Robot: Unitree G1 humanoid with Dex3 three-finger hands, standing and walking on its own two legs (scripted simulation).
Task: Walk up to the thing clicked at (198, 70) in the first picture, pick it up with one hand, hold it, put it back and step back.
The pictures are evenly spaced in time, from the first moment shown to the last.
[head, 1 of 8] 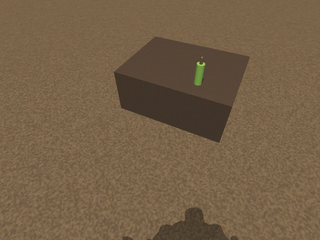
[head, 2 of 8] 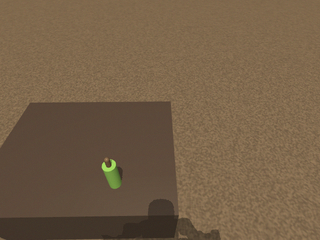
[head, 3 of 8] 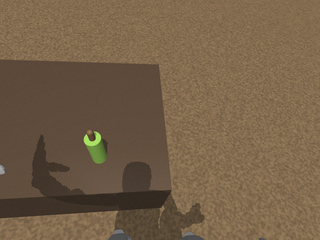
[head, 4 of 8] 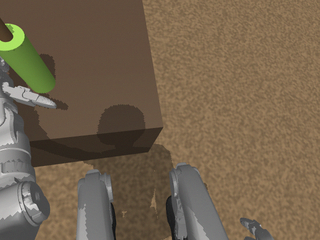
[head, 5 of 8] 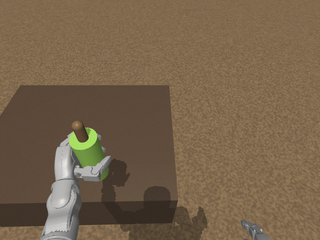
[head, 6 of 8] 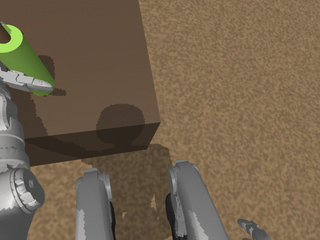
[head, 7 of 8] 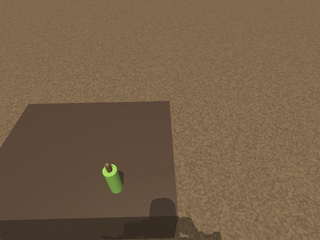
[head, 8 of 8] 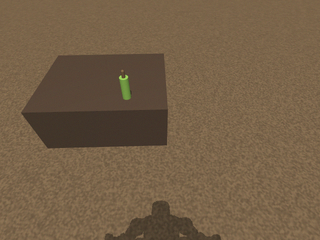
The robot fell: no
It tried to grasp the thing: yes
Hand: left
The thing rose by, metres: 0.32
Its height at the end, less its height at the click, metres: +0.00
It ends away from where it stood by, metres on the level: 0.02
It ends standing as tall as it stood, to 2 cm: yes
